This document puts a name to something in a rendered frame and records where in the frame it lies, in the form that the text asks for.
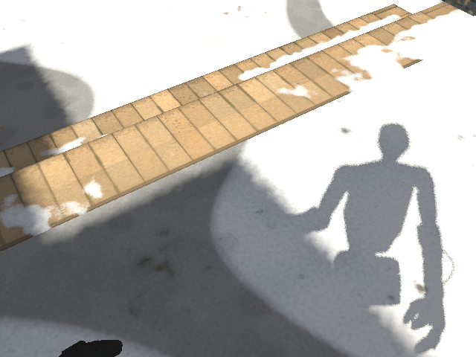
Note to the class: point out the robot left hand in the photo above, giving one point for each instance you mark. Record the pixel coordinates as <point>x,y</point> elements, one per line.
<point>103,348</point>

